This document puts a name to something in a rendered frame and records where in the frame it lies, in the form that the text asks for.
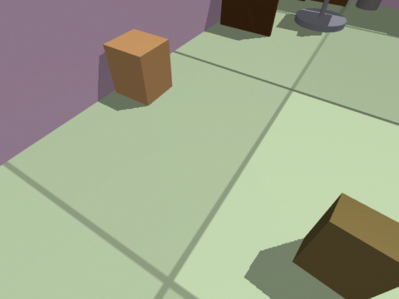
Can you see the office chair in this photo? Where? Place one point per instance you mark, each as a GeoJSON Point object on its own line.
{"type": "Point", "coordinates": [320, 20]}

